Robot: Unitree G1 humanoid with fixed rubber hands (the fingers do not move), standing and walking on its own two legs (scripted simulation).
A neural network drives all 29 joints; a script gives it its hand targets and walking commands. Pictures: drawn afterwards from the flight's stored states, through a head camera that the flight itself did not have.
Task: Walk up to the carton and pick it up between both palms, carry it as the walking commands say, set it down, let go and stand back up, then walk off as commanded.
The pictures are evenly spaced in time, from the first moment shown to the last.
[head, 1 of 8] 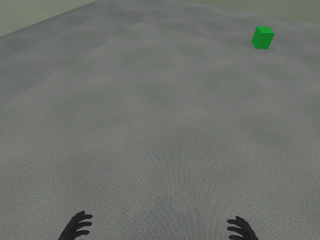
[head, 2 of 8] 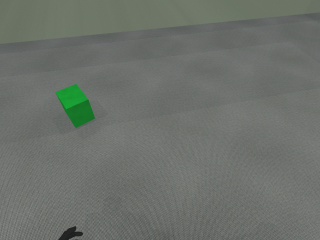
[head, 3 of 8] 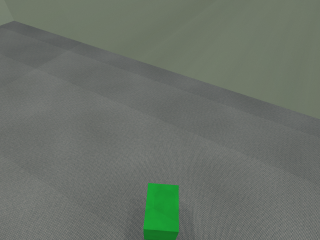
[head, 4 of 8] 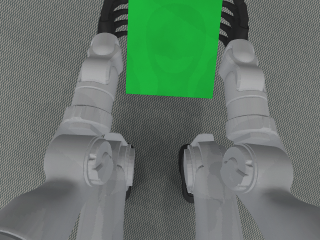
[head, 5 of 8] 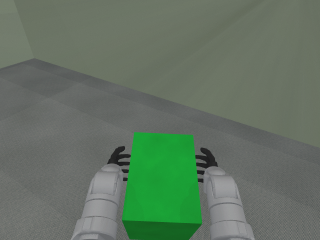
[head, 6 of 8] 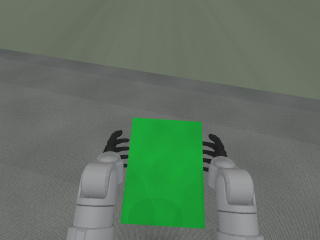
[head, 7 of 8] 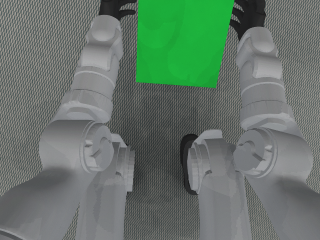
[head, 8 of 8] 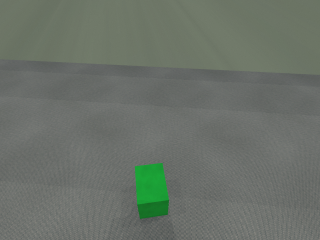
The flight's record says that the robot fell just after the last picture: no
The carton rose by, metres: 0.69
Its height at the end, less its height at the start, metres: +0.00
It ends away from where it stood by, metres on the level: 0.78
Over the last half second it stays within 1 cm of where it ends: yes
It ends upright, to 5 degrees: yes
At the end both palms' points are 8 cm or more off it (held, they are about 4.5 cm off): yes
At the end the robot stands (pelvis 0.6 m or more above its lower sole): yes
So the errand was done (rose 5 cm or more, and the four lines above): yes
